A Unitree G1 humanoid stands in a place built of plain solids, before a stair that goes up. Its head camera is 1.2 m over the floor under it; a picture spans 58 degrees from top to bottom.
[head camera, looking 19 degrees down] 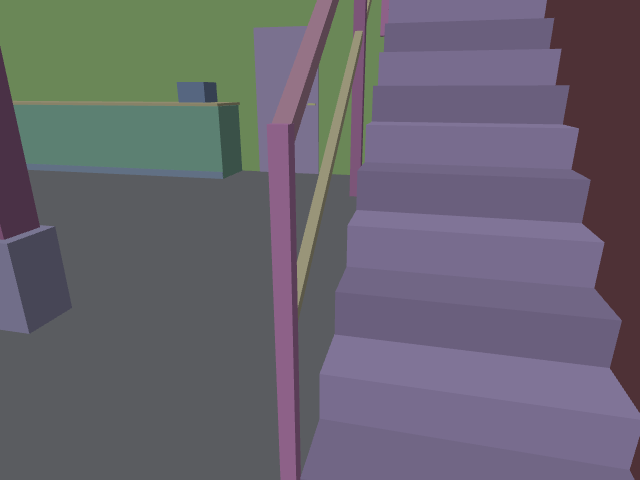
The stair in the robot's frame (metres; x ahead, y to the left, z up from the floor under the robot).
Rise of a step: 0.18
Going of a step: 0.24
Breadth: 0.91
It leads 13 degrees to the right of straight ahead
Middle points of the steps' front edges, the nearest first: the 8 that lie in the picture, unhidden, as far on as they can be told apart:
1.06 -0.44 0.35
1.29 -0.49 0.53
1.53 -0.55 0.70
1.76 -0.60 0.88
2.00 -0.66 1.05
2.23 -0.71 1.23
2.47 -0.77 1.40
2.70 -0.82 1.58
